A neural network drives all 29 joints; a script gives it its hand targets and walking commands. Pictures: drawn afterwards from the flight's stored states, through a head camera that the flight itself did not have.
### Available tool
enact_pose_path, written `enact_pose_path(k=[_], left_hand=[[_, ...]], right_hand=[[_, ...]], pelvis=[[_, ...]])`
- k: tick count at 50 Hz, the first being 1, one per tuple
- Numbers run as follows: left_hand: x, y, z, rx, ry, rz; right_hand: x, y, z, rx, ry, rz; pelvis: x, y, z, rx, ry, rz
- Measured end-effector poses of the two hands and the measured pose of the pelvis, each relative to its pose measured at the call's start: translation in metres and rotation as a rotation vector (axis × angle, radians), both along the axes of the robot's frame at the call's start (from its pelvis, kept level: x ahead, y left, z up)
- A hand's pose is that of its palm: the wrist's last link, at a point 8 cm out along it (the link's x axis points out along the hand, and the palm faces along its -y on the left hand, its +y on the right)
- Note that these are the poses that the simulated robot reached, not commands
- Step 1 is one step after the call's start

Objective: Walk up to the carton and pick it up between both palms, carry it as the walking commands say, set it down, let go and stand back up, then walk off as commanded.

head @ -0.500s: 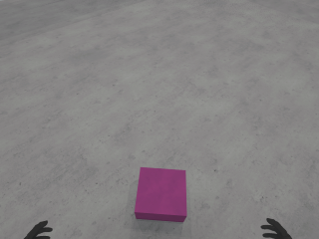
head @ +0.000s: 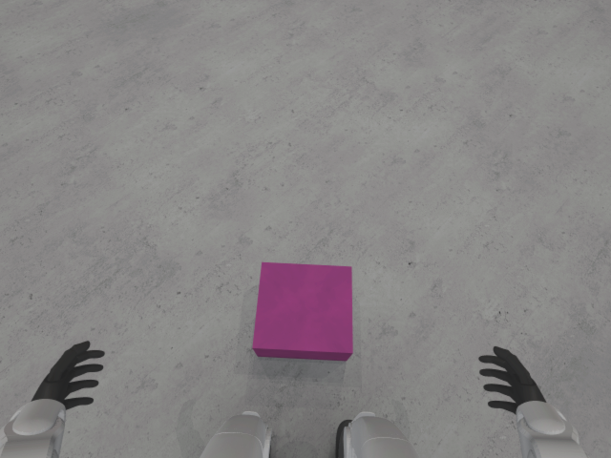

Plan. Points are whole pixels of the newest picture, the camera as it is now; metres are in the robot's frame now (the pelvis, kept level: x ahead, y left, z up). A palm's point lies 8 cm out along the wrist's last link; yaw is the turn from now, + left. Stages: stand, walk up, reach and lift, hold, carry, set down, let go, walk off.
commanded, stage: reach and lift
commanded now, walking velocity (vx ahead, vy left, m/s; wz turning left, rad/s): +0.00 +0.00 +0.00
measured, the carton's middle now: (304, 311) +0.45 +0.02 -0.68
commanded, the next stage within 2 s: none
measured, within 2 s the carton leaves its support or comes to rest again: neither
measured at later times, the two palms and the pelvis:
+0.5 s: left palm (119, 324) +0.27 +0.30 -0.13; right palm (479, 330) +0.29 -0.25 -0.13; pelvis -0.04 +0.01 -0.05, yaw +0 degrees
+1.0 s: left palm (177, 249) +0.42 +0.26 -0.19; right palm (437, 264) +0.42 -0.23 -0.19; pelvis -0.07 +0.01 -0.10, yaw +0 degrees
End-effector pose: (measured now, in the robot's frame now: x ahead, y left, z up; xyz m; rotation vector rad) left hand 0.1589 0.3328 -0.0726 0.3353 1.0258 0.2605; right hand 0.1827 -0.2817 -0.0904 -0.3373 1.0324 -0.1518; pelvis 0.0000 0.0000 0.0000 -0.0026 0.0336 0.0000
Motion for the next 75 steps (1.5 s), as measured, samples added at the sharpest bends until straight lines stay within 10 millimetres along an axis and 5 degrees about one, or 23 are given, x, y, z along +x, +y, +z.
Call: enact_pose_path(k=[13,27,37,55,62,75], left_hand=[[0.059,-0.02,-0.034,-0.061,-0.088,-0.023],[0.126,-0.034,-0.058,-0.127,-0.164,-0.038],[0.193,-0.057,-0.079,-0.185,-0.231,-0.042],[0.289,-0.077,-0.122,-0.255,-0.366,-0.056],[0.308,-0.085,-0.135,-0.265,-0.384,-0.061],[0.295,-0.08,-0.184,-0.261,-0.363,-0.049]], right_hand=[[0.07,0.018,-0.019,0.026,-0.104,-0.007],[0.115,0.028,-0.045,0.092,-0.177,-0.046],[0.171,0.04,-0.068,0.154,-0.25,-0.07],[0.263,0.061,-0.109,0.213,-0.385,-0.082],[0.283,0.066,-0.119,0.228,-0.412,-0.087],[0.269,0.06,-0.168,0.22,-0.383,-0.097]], pelvis=[[-0.004,0.0,-0.027,-0.007,0.159,0.003],[-0.051,0.009,-0.052,-0.001,0.296,0.003],[-0.074,0.01,-0.075,0.004,0.418,-0.006],[-0.058,0.009,-0.102,0.006,0.685,-0.006],[-0.05,0.011,-0.105,0.007,0.769,-0.009],[-0.058,0.011,-0.141,0.004,0.836,-0.006]])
